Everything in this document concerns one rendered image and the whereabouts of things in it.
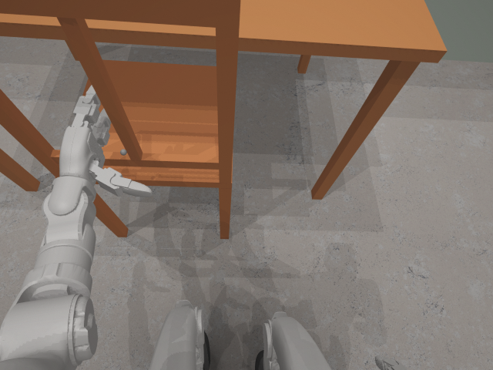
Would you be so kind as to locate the robot left upper arm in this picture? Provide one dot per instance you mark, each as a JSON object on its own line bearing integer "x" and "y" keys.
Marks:
{"x": 49, "y": 334}

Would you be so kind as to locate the left robot forearm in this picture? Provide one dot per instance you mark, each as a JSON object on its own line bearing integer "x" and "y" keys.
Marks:
{"x": 65, "y": 257}

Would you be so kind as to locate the right robot shin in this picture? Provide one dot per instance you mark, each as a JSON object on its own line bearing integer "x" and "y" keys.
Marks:
{"x": 267, "y": 365}

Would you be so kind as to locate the chair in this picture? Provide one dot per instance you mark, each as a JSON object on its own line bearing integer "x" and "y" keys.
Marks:
{"x": 175, "y": 121}

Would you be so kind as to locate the table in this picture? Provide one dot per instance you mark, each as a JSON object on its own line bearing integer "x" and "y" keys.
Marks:
{"x": 401, "y": 31}

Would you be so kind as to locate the left robot hand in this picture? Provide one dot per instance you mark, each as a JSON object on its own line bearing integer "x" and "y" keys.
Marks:
{"x": 83, "y": 142}

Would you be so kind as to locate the robot right thigh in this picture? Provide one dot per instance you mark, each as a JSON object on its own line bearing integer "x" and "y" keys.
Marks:
{"x": 287, "y": 341}

